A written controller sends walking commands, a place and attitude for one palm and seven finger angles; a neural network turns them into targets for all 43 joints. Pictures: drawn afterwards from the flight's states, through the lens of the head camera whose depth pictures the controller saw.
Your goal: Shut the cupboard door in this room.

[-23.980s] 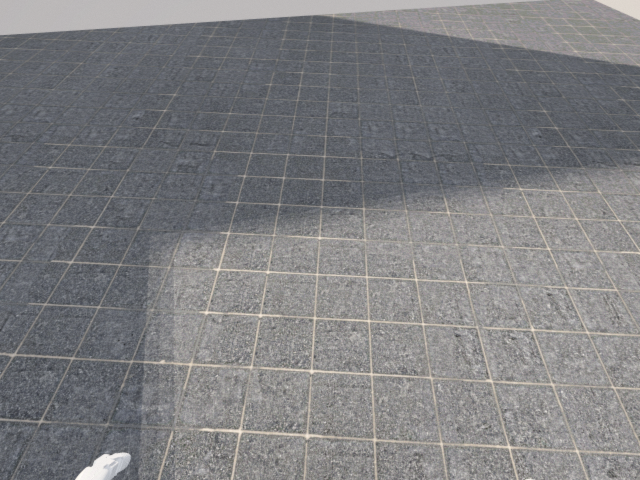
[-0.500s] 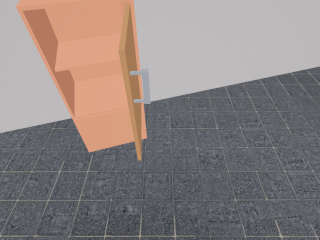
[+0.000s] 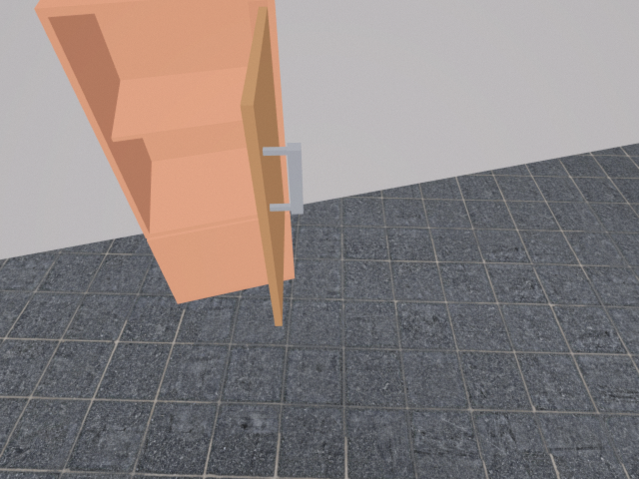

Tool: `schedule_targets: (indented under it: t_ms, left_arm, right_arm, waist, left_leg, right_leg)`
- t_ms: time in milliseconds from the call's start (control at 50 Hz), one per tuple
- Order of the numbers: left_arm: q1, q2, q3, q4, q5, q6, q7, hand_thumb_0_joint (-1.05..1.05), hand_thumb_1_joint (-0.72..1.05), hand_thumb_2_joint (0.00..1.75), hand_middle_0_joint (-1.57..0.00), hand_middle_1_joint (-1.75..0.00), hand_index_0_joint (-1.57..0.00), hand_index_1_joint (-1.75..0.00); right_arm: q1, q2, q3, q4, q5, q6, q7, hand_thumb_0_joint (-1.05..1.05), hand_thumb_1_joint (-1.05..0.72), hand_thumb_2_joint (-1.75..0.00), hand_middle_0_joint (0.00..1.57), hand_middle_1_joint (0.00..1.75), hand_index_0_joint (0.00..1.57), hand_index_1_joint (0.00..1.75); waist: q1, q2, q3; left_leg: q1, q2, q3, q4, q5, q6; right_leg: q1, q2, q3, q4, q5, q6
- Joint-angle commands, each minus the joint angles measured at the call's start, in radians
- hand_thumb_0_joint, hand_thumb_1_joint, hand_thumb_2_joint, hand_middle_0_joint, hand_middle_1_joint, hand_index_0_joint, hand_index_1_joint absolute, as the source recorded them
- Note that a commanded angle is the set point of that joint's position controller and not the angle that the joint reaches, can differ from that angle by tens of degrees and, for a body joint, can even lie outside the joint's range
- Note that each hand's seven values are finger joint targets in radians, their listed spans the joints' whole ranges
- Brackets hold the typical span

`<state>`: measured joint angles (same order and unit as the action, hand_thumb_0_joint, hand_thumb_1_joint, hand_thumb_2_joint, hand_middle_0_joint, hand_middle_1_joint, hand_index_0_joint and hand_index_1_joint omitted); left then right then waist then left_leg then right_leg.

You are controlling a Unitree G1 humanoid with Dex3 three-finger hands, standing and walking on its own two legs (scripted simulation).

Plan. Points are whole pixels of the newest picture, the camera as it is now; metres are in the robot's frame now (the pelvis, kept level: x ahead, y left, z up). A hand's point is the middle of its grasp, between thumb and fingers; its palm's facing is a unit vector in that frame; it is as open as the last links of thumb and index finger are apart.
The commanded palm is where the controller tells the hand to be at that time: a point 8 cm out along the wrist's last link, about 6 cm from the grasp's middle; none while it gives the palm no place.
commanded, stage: stand and wait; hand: left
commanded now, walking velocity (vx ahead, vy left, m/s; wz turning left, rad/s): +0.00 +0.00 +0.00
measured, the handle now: (283, 181) +0.58 +0.10 +0.04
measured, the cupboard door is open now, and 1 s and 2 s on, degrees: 77 77 77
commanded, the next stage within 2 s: look at it before walking up in 1.02 s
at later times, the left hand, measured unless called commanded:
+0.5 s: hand out of the picture -0.01 +0.18 -0.18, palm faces +0.02 -0.98 -0.18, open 7.4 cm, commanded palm none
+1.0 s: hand out of the picture +0.01 +0.22 -0.17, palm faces +0.00 -0.98 -0.22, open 7.4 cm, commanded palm none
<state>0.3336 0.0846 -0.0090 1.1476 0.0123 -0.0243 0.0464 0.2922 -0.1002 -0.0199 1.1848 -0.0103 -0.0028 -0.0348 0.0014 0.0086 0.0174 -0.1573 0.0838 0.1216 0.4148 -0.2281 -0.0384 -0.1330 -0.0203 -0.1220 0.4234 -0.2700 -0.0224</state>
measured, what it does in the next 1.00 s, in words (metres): stands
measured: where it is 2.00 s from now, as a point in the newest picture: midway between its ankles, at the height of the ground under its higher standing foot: outside the picture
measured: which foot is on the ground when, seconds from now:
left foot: down 0.00-1.00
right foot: down 0.00-1.00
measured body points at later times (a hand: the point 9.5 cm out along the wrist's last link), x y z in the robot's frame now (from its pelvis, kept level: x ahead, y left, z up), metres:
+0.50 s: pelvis +0.01 +0.02 +0.00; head +0.02 +0.02 +0.45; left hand -0.01 +0.23 -0.16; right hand -0.01 -0.19 -0.16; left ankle -0.01 +0.14 -0.74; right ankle -0.02 -0.10 -0.74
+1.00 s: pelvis +0.01 +0.04 +0.00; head +0.02 +0.04 +0.45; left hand +0.02 +0.27 -0.16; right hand +0.02 -0.20 -0.15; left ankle -0.01 +0.14 -0.74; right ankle -0.02 -0.10 -0.74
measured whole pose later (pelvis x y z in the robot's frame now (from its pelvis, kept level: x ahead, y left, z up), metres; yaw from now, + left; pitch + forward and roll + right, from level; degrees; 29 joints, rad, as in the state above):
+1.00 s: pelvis +0.01 +0.04 +0.00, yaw -1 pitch -1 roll +0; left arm 0.26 0.19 0.01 1.13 0.02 -0.02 0.03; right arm 0.23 -0.17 -0.03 1.15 -0.01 -0.03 -0.02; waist 0.00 -0.01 0.05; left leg -0.12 0.03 0.15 0.38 -0.23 0.01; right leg -0.10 -0.07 -0.09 0.38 -0.25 0.03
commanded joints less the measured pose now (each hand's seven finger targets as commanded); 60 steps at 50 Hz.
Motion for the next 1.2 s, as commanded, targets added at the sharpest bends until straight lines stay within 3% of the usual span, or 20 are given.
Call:
schedule_targets:
  t_ms: [0, 160, 300, 640, 1020, 1180]
  left_arm:
    - [0.092, 0.093, 0.019, -0.010, -0.002, -0.008, 0.006, 0.00, 0.90, 0.90, -0.20, -0.30, -0.20, -0.30]
    - [0.089, 0.105, 0.021, -0.013, -0.002, -0.008, 0.004, 0.00, 0.90, 0.90, -0.20, -0.30, -0.20, -0.30]
    - [0.076, 0.117, 0.022, -0.018, -0.002, -0.007, 0.003, 0.00, 0.90, 0.90, -0.20, -0.30, -0.20, -0.30]
    - [0.037, 0.159, 0.031, -0.034, 0.000, -0.006, 0.000, 0.00, 0.90, 0.90, -0.20, -0.30, -0.20, -0.30]
    - [-0.042, 0.246, 0.046, -0.053, 0.003, -0.009, -0.009, 0.00, 0.90, 0.90, -0.20, -0.30, -0.20, -0.30]
    - [-0.089, 0.299, 0.049, -0.066, 0.003, -0.011, -0.015, 0.00, 0.90, 0.90, -0.20, -0.30, -0.20, -0.30]
  right_arm:
    - [0.088, -0.058, -0.011, -0.019, 0.003, -0.013, -0.003, 0.00, -0.90, -0.90, 0.20, 0.30, 0.20, 0.30]
    - [0.070, -0.074, -0.009, -0.029, 0.003, -0.019, -0.004, 0.00, -0.90, -0.90, 0.20, 0.30, 0.20, 0.30]
    - [0.067, -0.091, -0.012, -0.034, 0.004, -0.022, -0.003, 0.00, -0.90, -0.90, 0.20, 0.30, 0.20, 0.30]
    - [0.045, -0.132, -0.017, -0.042, 0.005, -0.034, -0.002, 0.00, -0.90, -0.90, 0.20, 0.30, 0.20, 0.30]
    - [-0.034, -0.231, -0.032, -0.077, 0.004, -0.043, 0.001, 0.00, -0.90, -0.90, 0.20, 0.30, 0.20, 0.30]
    - [-0.088, -0.284, -0.036, -0.091, 0.002, -0.041, 0.006, 0.00, -0.90, -0.90, 0.20, 0.30, 0.20, 0.30]
  waist:
    - [-0.005, -0.030, 0.080]
    - [-0.001, 0.002, 0.077]
    - [-0.002, -0.012, 0.054]
    - [0.002, -0.014, 0.076]
    - [-0.001, -0.002, 0.024]
    - [-0.002, -0.009, 0.028]
  left_leg:
    - [0.029, 0.054, -0.060, -0.050, 0.128, 0.038]
    - [0.031, 0.054, -0.062, -0.062, 0.149, 0.043]
    - [0.040, 0.056, -0.068, -0.063, 0.163, 0.048]
    - [0.033, 0.060, -0.079, -0.095, 0.175, 0.060]
    - [0.080, 0.071, -0.090, -0.110, 0.244, 0.067]
    - [0.084, 0.073, -0.097, -0.131, 0.204, 0.065]
  right_leg:
    - [-0.093, -0.113, 0.105, -0.102, 0.212, 0.008]
    - [-0.071, -0.112, 0.102, -0.099, 0.224, 0.010]
    - [-0.050, -0.112, 0.096, -0.094, 0.222, 0.013]
    - [-0.040, -0.117, 0.090, -0.096, 0.202, 0.018]
    - [-0.015, -0.126, 0.090, -0.097, 0.229, 0.018]
    - [-0.015, -0.131, 0.101, -0.121, 0.217, 0.015]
